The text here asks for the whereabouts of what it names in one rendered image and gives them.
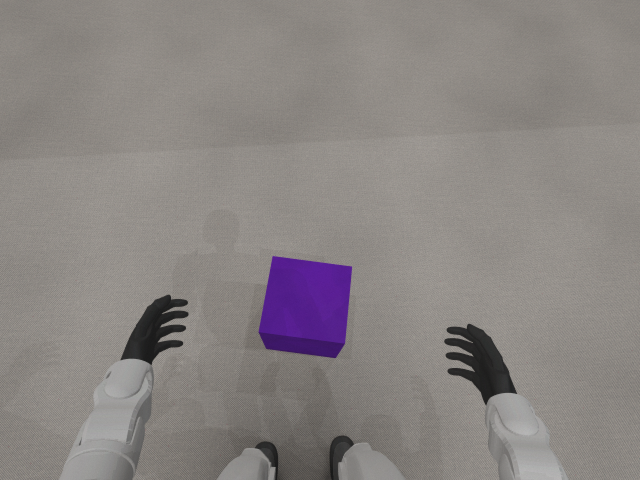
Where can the left robot thigh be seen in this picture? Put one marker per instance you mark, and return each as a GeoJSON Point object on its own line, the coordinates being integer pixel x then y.
{"type": "Point", "coordinates": [248, 468]}

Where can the carton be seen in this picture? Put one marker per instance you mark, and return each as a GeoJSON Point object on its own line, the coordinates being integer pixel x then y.
{"type": "Point", "coordinates": [306, 307]}

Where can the right robot forearm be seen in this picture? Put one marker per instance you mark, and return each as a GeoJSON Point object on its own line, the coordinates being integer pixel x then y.
{"type": "Point", "coordinates": [519, 440]}

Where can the robot right hand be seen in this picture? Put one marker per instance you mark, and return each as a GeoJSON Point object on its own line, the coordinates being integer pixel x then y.
{"type": "Point", "coordinates": [491, 375]}

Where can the robot thigh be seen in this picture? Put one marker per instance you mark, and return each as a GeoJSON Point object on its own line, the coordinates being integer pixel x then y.
{"type": "Point", "coordinates": [368, 465]}
{"type": "Point", "coordinates": [248, 468]}

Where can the right robot thigh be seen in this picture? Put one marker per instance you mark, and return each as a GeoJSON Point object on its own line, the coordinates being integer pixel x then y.
{"type": "Point", "coordinates": [368, 465]}

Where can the robot left hand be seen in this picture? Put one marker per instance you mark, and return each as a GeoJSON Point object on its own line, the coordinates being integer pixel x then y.
{"type": "Point", "coordinates": [142, 343]}

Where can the left robot forearm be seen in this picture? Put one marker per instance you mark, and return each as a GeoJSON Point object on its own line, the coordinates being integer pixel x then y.
{"type": "Point", "coordinates": [109, 443]}

